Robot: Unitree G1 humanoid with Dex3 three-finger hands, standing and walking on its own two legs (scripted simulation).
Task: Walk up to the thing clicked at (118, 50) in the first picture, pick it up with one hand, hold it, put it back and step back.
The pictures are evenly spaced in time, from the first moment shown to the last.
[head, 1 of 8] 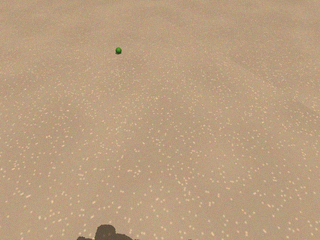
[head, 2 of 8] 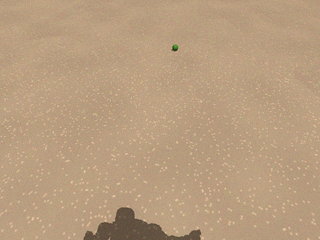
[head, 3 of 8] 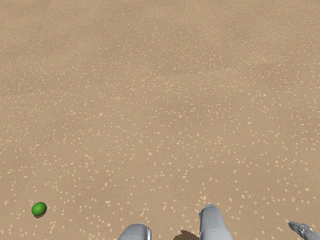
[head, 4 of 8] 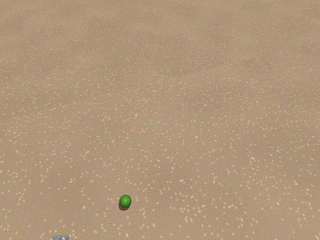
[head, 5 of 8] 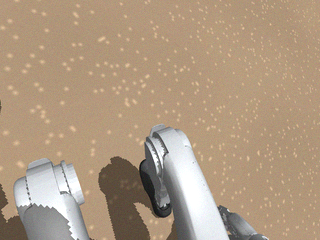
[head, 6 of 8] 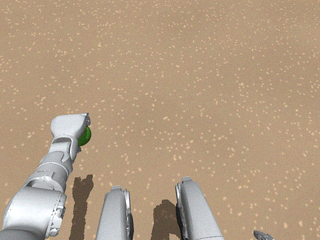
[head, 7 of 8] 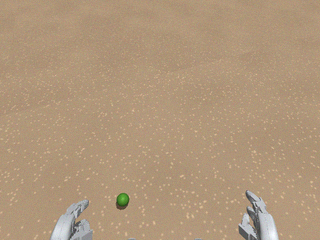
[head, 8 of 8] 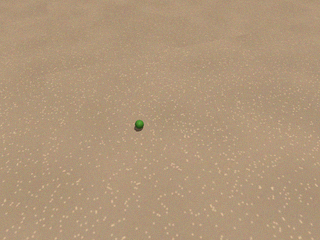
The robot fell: no
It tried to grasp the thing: yes
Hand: left
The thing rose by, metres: 0.69
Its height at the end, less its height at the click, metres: +0.00
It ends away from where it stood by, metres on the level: 0.01
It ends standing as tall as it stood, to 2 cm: yes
